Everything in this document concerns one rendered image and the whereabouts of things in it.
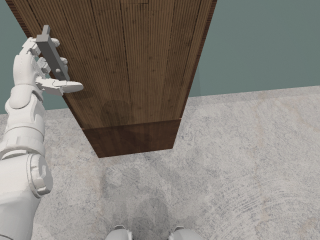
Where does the cupboard door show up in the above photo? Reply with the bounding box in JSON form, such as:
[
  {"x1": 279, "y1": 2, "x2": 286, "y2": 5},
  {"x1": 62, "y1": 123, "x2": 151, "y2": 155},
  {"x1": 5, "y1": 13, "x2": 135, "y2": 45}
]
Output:
[{"x1": 12, "y1": 0, "x2": 213, "y2": 129}]

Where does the right robot shin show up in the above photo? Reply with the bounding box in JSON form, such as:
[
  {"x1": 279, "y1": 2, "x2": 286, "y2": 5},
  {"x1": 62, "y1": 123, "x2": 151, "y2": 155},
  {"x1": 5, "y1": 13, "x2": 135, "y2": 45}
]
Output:
[{"x1": 173, "y1": 226, "x2": 184, "y2": 233}]

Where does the robot left upper arm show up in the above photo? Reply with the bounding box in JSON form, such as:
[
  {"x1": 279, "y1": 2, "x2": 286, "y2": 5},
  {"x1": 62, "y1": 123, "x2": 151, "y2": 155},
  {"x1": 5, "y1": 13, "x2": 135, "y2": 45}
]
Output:
[{"x1": 0, "y1": 153, "x2": 53, "y2": 240}]

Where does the left robot hand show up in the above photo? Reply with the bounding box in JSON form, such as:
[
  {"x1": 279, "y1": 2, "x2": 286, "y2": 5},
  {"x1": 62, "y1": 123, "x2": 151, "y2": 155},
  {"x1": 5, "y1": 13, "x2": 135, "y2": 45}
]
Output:
[{"x1": 13, "y1": 37, "x2": 84, "y2": 96}]

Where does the left robot thigh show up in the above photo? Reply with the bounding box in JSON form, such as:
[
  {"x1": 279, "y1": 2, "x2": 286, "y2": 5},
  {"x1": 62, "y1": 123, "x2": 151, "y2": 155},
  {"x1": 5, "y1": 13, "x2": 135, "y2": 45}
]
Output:
[{"x1": 105, "y1": 229, "x2": 133, "y2": 240}]

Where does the handle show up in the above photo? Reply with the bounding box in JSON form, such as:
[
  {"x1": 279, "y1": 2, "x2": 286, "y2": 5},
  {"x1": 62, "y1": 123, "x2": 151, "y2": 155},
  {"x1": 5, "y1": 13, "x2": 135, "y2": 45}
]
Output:
[{"x1": 35, "y1": 25, "x2": 70, "y2": 82}]

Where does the left robot forearm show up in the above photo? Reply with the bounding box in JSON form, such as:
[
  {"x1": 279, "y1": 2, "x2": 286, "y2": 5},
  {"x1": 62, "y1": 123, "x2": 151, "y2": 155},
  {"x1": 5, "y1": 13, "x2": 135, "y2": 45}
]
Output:
[{"x1": 0, "y1": 84, "x2": 46, "y2": 161}]

